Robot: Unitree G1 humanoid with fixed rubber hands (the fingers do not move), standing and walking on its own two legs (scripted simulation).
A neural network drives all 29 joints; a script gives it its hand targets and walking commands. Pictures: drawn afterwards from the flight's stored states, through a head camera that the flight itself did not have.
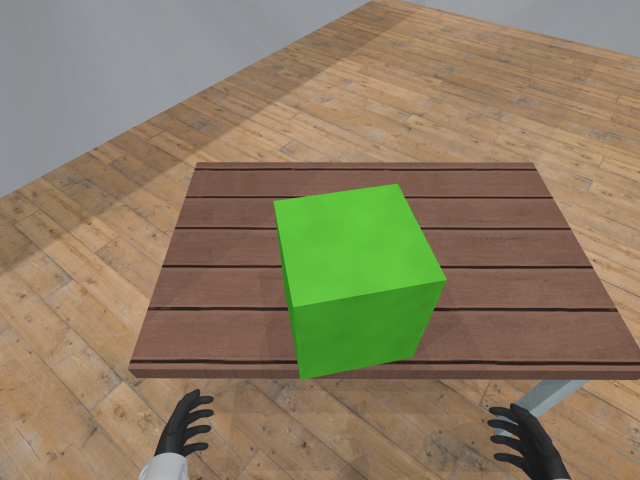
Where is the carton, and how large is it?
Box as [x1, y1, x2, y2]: [273, 184, 446, 379]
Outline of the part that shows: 397,184 273,201 284,288 300,379 412,357 446,279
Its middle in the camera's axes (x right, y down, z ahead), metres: +0.05 +0.08 +0.66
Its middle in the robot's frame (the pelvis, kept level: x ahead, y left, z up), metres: +0.42 -0.01 -0.08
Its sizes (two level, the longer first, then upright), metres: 0.210 0.200 0.250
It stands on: a table, 0.57 m high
